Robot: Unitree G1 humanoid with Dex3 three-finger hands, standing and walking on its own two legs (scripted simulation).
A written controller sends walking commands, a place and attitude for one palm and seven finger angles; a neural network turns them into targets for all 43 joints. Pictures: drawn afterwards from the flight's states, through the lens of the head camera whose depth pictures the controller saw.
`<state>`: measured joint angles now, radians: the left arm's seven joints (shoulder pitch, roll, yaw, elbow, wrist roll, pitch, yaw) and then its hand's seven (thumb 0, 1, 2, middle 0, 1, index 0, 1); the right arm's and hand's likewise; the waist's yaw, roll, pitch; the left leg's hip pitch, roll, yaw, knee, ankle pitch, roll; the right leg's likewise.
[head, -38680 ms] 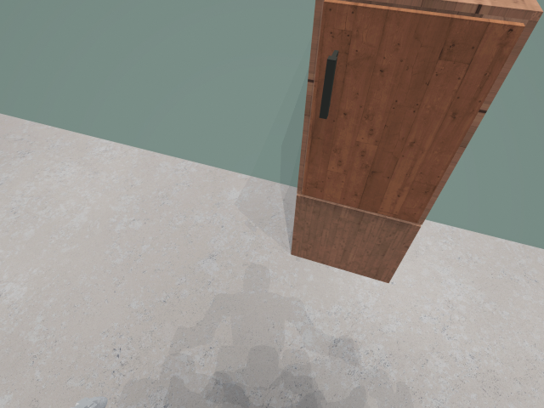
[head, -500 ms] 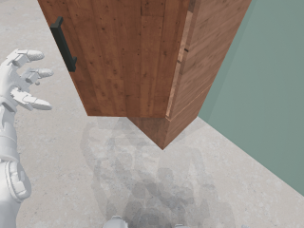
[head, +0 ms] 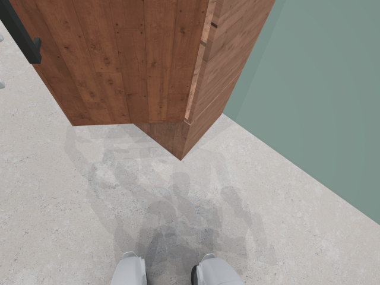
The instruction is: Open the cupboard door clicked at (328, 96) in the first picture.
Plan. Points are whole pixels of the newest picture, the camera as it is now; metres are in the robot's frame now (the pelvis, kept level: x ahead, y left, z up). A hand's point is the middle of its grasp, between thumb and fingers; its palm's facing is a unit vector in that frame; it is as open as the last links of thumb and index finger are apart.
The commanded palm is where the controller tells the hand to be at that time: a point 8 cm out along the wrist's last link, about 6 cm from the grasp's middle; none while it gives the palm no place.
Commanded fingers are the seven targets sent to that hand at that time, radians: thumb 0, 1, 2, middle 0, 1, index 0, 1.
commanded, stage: move the hooked fingers beside the handle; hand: left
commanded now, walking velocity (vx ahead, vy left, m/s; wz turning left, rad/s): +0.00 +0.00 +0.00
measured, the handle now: (17, 19) +0.59 +0.26 +0.13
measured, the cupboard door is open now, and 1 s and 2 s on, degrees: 45 45 45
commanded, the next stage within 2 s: slide the fingers in behind the handle in 1.22 s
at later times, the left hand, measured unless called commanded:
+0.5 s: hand out of the picture +0.55 +0.33 +0.12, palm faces +0.02 -1.00 +0.02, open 14.0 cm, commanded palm +0.54 +0.35 +0.13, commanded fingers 0.00 -0.50 0.30 -0.30 -1.20 -0.30 -1.20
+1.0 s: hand out of the picture +0.52 +0.31 +0.14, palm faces +0.04 -1.00 +0.01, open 14.0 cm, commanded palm +0.52 +0.36 +0.13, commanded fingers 0.00 -0.50 0.30 -0.30 -1.20 -0.30 -1.20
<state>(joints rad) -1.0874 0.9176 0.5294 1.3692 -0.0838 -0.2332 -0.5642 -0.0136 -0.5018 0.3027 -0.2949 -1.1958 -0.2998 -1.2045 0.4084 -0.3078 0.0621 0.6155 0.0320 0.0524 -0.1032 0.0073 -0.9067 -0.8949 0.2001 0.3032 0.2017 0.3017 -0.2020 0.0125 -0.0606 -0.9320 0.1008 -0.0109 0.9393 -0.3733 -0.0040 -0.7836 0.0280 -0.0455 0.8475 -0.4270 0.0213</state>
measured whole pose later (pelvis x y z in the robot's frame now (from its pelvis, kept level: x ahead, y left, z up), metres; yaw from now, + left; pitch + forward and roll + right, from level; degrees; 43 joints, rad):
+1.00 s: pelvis +0.01 +0.00 +0.00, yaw +0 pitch +22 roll -5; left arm -1.11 0.94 0.52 1.38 -0.06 -0.22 -0.55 -0.01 -0.50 0.30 -0.30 -1.20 -0.30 -1.20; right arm 0.40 -0.30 0.08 0.57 0.03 0.09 -0.07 0.00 -0.91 -0.89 0.20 0.30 0.20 0.30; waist -0.21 0.03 -0.08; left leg -0.96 0.10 -0.03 0.97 -0.40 0.00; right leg -0.79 0.04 -0.05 0.86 -0.44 0.02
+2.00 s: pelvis +0.01 +0.01 +0.00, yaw +0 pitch +21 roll -5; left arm -1.05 0.78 0.49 1.28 -0.08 -0.23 -0.44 -0.01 -0.50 0.30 -0.29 -1.20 -0.30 -1.20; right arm 0.43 -0.28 0.05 0.60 0.00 0.08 -0.03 0.00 -0.91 -0.89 0.20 0.30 0.20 0.30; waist -0.20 0.03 -0.10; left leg -0.93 0.09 -0.02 0.96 -0.40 0.01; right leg -0.77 0.03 -0.04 0.84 -0.44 0.04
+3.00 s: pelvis +0.01 +0.00 +0.00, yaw +0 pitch +21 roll -4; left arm -1.06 0.74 0.47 1.31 -0.08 -0.26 -0.38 -0.01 -0.50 0.30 -0.30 -1.20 -0.30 -1.20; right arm 0.42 -0.28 0.04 0.62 0.01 0.07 -0.03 0.01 -0.91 -0.89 0.20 0.30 0.20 0.30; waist -0.21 0.03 -0.09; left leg -0.92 0.10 -0.02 0.95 -0.39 -0.01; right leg -0.77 0.03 -0.03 0.85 -0.44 0.02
